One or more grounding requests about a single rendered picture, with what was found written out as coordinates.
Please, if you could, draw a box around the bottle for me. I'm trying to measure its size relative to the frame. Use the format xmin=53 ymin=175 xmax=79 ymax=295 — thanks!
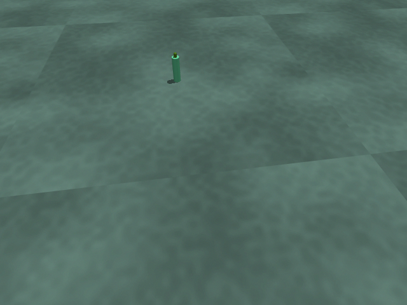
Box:
xmin=172 ymin=52 xmax=181 ymax=82

